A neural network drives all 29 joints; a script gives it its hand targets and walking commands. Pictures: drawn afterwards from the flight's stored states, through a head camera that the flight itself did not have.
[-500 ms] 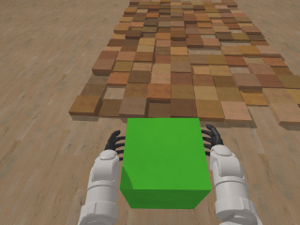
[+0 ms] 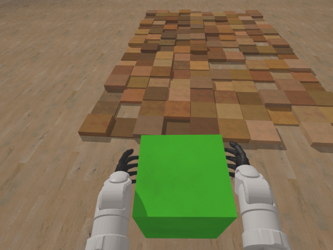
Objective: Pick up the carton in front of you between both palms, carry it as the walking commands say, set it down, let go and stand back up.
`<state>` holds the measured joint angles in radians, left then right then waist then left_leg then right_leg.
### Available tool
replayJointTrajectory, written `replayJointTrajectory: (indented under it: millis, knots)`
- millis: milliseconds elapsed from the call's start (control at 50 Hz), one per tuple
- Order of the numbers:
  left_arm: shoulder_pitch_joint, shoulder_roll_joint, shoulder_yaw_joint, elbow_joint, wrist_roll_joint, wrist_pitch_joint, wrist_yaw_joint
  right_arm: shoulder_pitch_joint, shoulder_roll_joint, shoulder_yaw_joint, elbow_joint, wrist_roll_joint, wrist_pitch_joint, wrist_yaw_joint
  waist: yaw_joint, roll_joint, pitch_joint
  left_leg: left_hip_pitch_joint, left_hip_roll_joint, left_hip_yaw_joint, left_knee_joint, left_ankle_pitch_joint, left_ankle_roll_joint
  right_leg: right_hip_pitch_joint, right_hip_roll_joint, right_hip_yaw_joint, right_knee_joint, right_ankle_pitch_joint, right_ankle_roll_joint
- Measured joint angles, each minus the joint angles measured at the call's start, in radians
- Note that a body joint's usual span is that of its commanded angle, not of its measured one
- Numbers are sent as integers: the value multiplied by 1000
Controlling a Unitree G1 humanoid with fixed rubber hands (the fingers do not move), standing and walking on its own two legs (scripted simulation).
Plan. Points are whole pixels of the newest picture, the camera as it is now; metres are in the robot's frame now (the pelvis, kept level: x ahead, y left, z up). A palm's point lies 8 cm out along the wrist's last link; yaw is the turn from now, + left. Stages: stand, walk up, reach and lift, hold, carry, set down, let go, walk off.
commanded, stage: hold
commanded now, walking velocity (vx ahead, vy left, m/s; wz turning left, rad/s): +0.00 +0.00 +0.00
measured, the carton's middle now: (181, 189) +0.29 +0.00 -0.04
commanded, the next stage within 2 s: carry in 0.86 s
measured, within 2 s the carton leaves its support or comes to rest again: neither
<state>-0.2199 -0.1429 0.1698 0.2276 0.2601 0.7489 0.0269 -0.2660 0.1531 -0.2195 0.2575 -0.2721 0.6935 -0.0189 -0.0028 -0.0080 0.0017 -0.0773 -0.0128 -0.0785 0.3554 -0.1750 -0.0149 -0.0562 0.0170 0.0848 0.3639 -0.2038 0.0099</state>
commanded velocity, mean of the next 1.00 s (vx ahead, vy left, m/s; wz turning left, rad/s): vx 0.09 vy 0.00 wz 0.00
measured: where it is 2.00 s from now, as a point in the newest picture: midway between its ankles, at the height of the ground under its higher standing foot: (184, 215)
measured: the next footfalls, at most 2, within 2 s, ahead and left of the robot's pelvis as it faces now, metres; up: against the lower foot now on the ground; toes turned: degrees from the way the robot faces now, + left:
left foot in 1.32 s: +0.23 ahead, +0.09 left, +0.00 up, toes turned +8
right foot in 1.72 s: +0.51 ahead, -0.16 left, +0.00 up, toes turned -16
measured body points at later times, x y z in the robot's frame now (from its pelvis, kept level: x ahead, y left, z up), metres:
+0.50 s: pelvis -0.01 +0.00 +0.00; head -0.06 +0.01 +0.44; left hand +0.29 +0.15 +0.04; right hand +0.29 -0.15 +0.05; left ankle +0.02 +0.13 -0.75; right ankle +0.00 -0.13 -0.75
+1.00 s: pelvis +0.01 +0.00 -0.01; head -0.03 -0.01 +0.44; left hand +0.30 +0.14 +0.04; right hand +0.31 -0.16 +0.05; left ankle +0.02 +0.13 -0.75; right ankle +0.00 -0.12 -0.74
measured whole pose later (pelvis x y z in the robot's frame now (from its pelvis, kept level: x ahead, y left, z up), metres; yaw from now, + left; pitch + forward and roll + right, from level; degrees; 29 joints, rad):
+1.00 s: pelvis +0.01 +0.00 -0.01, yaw -3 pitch -1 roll +1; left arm -0.20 -0.14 0.16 0.12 0.22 0.84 0.03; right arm -0.25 0.15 -0.17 0.15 -0.25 0.79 -0.03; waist 0.03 0.01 -0.10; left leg -0.21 0.01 -0.03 0.45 -0.24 -0.01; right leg -0.24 0.00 0.02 0.55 -0.38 0.01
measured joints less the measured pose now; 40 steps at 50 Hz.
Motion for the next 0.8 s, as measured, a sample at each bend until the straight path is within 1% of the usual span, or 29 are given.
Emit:
replayJointTrajectory:
  millis: [60, 180, 480, 800]
  knots:
    - [7, 1, -8, -18, 0, 23, -2, 8, -2, 8, -19, 3, 23, 4, -1, 0, -4, 19, 1, 0, -13, 6, 0, 19, 0, 0, -13, 7, 0]
    - [-23, -5, 15, 13, 23, 47, -16, -19, 5, -15, 10, -20, 46, 13, -2, -1, 10, 24, 0, 2, 2, 5, 1, 23, 1, 2, 4, 4, 0]
    - [-78, -18, 58, 51, 43, 33, -20, -72, 20, -65, 48, -47, 26, 17, -1, -2, 17, -1, -5, 5, 31, 1, 3, -4, -2, 5, 33, 0, 4]
    - [-33, -7, 19, 12, 25, 44, -15, -27, 7, -24, 11, -26, 38, 19, 0, -3, 11, 23, -3, 7, -3, 4, 3, 19, -3, 9, 1, 3, 3]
